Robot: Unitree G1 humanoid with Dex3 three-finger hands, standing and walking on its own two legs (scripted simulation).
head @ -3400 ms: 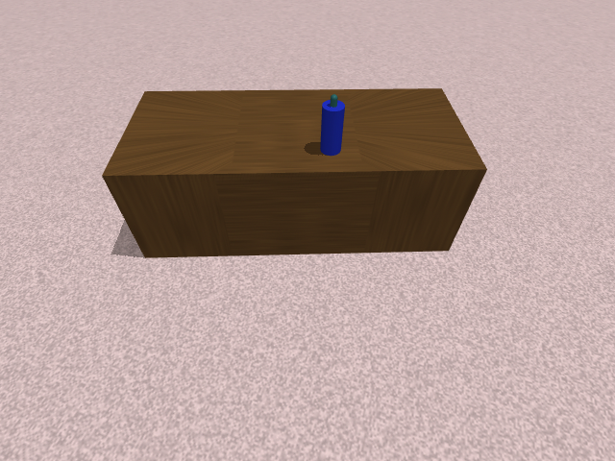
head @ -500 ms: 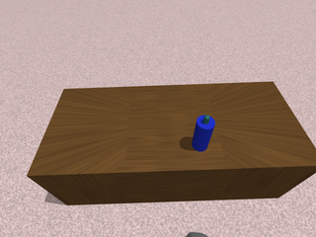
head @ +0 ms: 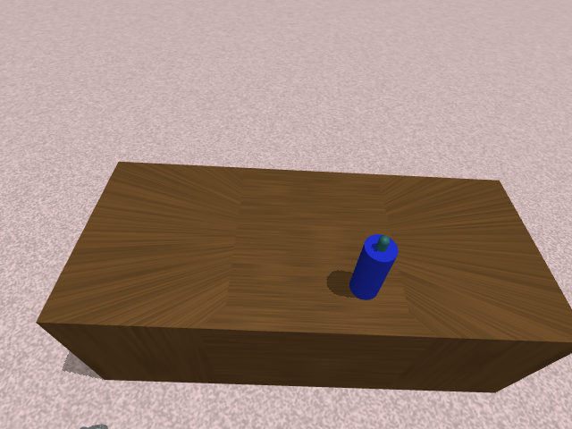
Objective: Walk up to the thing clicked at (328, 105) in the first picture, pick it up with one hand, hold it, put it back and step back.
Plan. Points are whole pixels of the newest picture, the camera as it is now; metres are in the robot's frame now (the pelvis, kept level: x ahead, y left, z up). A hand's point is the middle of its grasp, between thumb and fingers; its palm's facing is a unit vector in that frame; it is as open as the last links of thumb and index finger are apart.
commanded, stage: walk up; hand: right
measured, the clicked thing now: (373, 264) +0.51 -0.20 -0.21
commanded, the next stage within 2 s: stand in 0.96 s
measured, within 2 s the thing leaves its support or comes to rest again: neither
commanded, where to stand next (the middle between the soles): +0.07 +0.00 m, yaw +0 degrees
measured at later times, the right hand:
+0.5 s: hand out of the picture +0.13 -0.24 -0.14, palm faces -0.08 +0.95 -0.31, open 7.4 cm
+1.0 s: hand out of the picture +0.10 -0.25 -0.14, palm faces -0.05 +0.94 -0.33, open 7.4 cm
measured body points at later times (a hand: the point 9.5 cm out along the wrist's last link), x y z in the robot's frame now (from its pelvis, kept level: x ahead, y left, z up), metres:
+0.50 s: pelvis +0.02 +0.00 +0.02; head +0.03 +0.00 +0.47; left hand +0.07 +0.31 -0.11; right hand +0.13 -0.29 -0.12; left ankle +0.03 +0.13 -0.73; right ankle +0.05 -0.13 -0.73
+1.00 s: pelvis +0.02 +0.00 +0.02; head +0.03 +0.00 +0.47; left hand +0.10 +0.30 -0.11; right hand +0.11 -0.30 -0.11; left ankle +0.03 +0.13 -0.73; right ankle +0.05 -0.13 -0.73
